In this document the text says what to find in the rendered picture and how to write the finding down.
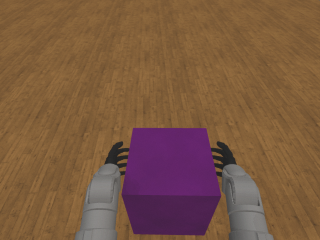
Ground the right robot forearm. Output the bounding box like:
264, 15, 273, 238
221, 164, 274, 240

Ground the right robot hand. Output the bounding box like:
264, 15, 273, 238
211, 141, 237, 177

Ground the carton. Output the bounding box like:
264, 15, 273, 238
121, 128, 221, 236

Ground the left robot hand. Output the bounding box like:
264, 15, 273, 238
104, 141, 130, 176

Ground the left robot forearm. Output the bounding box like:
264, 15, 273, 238
74, 163, 121, 240

